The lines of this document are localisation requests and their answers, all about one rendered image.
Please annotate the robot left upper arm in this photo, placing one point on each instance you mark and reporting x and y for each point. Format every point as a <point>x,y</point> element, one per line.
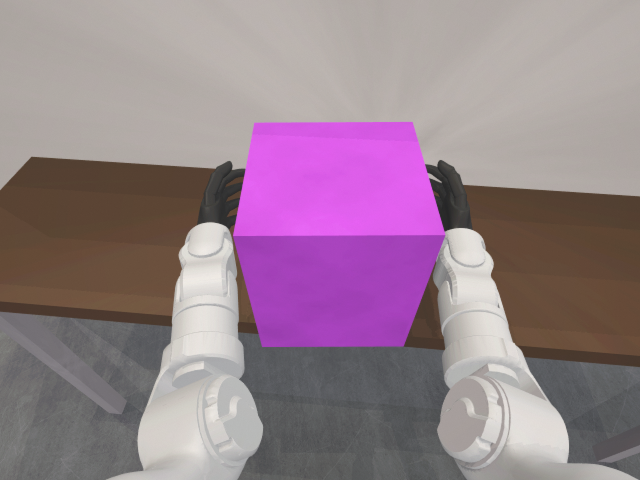
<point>203,431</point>

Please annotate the robot right forearm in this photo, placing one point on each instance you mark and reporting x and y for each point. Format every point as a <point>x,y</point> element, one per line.
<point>473,321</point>

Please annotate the table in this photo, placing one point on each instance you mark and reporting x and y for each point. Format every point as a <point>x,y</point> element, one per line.
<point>100,240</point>

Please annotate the robot right upper arm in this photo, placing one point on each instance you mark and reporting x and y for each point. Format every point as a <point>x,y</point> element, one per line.
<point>495,431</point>

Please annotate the right robot hand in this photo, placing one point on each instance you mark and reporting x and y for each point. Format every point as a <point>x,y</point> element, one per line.
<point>452,204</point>

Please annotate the carton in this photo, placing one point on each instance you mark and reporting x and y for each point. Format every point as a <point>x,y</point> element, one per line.
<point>337,232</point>

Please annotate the robot left forearm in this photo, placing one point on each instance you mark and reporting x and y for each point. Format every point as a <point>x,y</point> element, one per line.
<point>204,338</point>

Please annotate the left robot hand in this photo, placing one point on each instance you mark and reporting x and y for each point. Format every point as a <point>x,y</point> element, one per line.
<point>214,207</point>

